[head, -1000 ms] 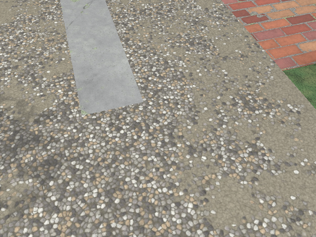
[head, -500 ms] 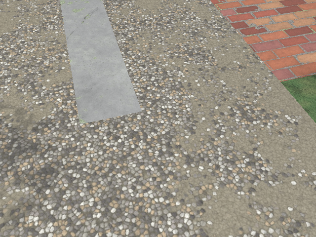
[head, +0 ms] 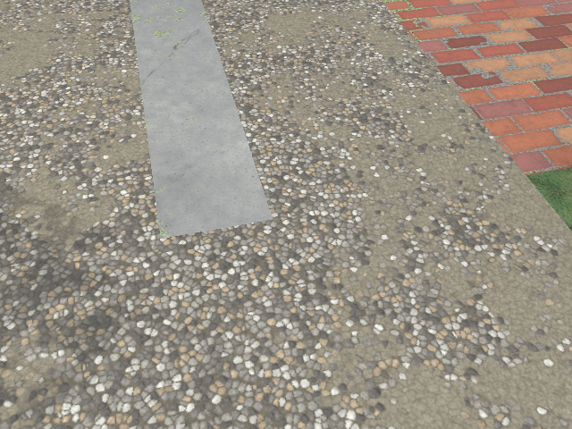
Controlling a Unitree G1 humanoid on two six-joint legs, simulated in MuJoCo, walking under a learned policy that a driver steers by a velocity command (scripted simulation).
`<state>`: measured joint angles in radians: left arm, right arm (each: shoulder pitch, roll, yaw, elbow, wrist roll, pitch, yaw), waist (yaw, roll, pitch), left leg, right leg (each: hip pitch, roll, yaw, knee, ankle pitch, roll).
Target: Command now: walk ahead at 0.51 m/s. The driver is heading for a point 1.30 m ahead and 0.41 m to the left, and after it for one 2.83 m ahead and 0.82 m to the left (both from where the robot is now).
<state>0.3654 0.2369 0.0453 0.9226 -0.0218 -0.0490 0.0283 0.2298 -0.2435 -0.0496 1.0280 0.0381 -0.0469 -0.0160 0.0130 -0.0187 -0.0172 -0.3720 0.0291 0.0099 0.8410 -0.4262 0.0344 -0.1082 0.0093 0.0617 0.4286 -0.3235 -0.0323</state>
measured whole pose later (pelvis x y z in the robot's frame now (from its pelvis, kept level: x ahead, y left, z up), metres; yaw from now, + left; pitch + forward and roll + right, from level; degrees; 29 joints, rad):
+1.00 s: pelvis +0.70 +0.04 -0.03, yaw +15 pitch +0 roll -1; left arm 0.48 0.19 0.02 1.01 0.02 -0.11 0.03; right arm 0.02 -0.25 -0.02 0.78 -0.01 -0.03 0.07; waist 0.03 0.02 0.06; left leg -0.70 0.00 0.20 0.72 0.08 0.17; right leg 0.29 0.06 -0.34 0.21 -0.43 0.01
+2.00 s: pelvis +1.47 +0.47 -0.01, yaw +39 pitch +2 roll +0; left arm 0.41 0.28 0.05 0.86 0.00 -0.05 -0.03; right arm 0.17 -0.25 -0.01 0.72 -0.05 -0.08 0.01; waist 0.06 -0.02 0.00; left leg -0.33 0.02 0.08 0.56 -0.26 0.03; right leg -0.39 -0.04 0.03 1.23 -0.29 -0.09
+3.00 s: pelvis +2.29 +0.82 +0.00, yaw -10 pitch +2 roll +2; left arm 0.06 0.34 0.02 0.63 0.04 -0.02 -0.07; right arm 0.51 -0.32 -0.05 0.86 -0.03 -0.10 0.01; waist -0.08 -0.06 -0.01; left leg -0.03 -0.01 0.11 0.30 -0.30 -0.01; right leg -0.71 0.01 0.09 1.03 -0.15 -0.08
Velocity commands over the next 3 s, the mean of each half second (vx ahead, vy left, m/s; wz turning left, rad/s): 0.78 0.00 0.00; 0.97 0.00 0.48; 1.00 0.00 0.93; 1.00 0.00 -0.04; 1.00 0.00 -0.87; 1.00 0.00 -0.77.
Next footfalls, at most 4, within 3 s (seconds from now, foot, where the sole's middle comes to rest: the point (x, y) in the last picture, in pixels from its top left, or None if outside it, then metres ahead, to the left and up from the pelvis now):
0.58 right None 0.52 -0.05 -0.78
1.04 left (255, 290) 0.93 0.12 -0.78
1.46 right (248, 180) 1.39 0.16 -0.78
1.88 left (124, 164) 1.45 0.60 -0.78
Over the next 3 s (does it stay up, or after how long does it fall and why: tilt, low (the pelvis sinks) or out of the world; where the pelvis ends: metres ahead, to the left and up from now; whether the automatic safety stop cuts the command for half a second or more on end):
stays up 2.29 0.82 0.00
